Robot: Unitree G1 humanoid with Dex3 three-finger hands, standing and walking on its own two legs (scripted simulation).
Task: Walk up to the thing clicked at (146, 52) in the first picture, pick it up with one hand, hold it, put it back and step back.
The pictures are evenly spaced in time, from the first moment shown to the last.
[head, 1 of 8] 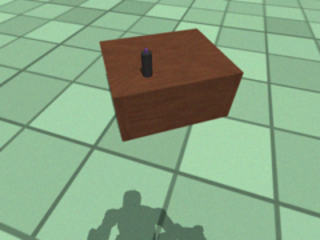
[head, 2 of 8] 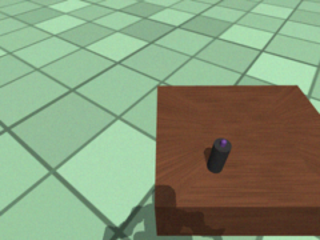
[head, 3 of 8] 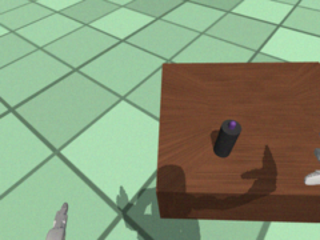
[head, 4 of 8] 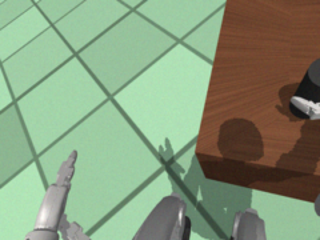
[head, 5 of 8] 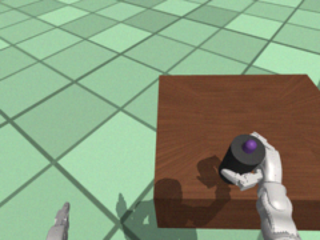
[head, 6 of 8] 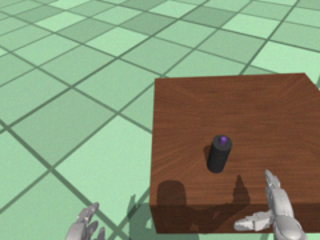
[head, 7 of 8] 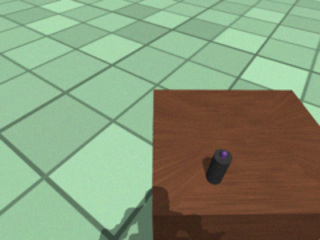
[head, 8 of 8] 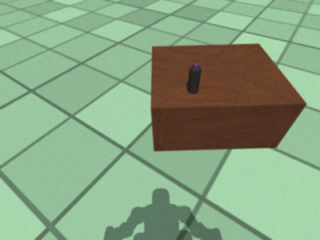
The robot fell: no
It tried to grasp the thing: yes
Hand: right
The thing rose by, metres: 0.25
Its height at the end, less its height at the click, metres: +0.00
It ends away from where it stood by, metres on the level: 0.02
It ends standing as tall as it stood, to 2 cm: yes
